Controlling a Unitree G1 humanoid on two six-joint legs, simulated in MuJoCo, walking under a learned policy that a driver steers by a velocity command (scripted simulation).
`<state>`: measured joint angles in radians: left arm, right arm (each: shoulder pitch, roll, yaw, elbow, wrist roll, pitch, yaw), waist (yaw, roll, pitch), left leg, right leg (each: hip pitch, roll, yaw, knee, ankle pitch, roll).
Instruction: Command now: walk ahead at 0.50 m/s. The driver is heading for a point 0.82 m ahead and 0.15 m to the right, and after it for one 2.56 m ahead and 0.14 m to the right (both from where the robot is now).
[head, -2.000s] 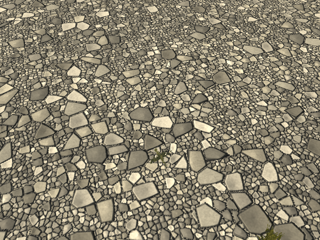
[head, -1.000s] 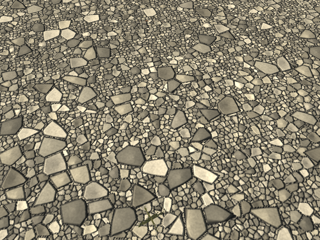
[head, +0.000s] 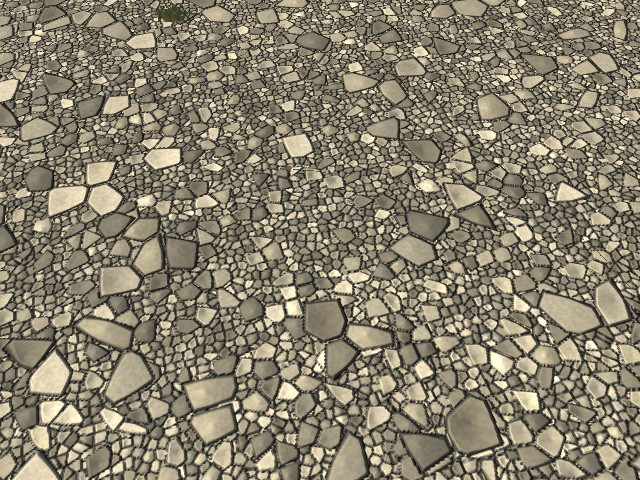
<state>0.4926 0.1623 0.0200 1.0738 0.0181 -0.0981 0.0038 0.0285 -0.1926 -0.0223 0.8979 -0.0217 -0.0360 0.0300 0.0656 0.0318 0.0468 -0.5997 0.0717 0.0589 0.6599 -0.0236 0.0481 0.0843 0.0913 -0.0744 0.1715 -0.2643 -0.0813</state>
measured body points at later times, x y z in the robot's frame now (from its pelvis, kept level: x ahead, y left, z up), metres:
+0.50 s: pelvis +0.26 +0.04 +0.01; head +0.28 +0.05 +0.45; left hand +0.40 +0.27 -0.13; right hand +0.18 -0.19 -0.14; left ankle +0.19 +0.10 -0.74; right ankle +0.41 -0.11 -0.68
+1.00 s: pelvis +0.52 -0.02 +0.01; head +0.54 -0.03 +0.46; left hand +0.47 +0.22 -0.14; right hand +0.64 -0.26 -0.13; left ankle +0.63 +0.15 -0.68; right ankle +0.49 -0.07 -0.74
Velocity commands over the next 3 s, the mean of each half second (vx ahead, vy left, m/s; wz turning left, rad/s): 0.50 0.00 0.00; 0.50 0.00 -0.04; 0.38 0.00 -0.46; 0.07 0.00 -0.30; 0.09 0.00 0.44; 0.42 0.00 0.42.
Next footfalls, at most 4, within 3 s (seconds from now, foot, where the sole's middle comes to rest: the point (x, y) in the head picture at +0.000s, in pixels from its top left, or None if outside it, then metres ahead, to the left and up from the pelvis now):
0.10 left None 0.23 0.10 -0.78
0.68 right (393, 455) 0.53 -0.08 -0.78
1.24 left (320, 326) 0.83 0.10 -0.78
1.72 right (414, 334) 0.82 -0.13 -0.78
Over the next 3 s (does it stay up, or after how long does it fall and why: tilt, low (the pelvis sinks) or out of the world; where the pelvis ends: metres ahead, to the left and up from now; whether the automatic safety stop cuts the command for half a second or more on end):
stays up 0.95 -0.04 0.00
